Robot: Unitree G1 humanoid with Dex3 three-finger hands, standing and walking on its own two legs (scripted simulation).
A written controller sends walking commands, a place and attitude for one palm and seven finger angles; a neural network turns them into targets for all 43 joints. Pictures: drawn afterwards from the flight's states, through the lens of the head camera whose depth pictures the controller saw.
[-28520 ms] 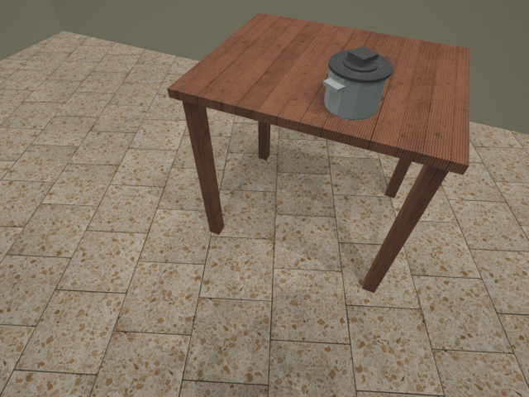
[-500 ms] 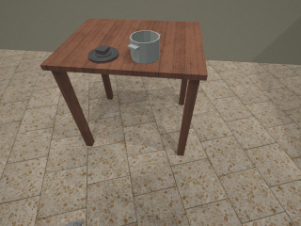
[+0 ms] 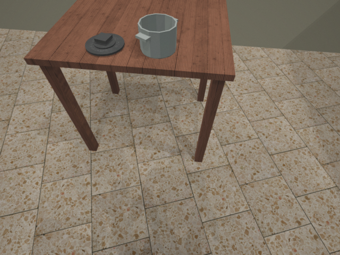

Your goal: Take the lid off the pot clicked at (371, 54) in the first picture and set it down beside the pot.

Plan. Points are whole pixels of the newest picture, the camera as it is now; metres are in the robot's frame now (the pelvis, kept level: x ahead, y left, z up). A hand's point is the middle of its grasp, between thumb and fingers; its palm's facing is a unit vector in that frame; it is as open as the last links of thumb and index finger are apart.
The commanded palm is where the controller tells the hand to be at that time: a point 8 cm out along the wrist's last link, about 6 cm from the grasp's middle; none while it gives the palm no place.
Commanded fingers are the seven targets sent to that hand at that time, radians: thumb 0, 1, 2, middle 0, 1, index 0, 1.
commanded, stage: let the arm hang, fingers relaxed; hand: left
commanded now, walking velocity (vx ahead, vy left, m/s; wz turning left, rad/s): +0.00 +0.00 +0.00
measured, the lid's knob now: (103, 38) +0.87 +0.32 +0.02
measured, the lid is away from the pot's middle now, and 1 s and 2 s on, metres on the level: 0.22 0.22 0.22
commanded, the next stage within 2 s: look to check the result in 0.72 s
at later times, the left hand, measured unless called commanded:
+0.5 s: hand out of the picture +0.11 +0.18 -0.17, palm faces -0.03 -0.97 -0.23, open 7.4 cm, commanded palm none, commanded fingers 0.00 0.90 0.90 -0.20 -0.30 -0.20 -0.30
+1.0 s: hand out of the picture +0.09 +0.18 -0.17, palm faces -0.04 -0.98 -0.21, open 7.4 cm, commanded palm none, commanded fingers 0.00 0.90 0.90 -0.20 -0.30 -0.20 -0.30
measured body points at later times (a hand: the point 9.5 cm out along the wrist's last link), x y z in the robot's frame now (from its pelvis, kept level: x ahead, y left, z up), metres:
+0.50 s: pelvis +0.04 +0.00 +0.00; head +0.07 -0.01 +0.45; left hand +0.11 +0.23 -0.15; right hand +0.05 -0.24 -0.16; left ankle -0.02 +0.11 -0.74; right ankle -0.01 -0.12 -0.74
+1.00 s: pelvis +0.03 +0.00 +0.00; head +0.06 +0.00 +0.45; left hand +0.09 +0.23 -0.15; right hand +0.03 -0.23 -0.16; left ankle -0.02 +0.11 -0.74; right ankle -0.01 -0.12 -0.74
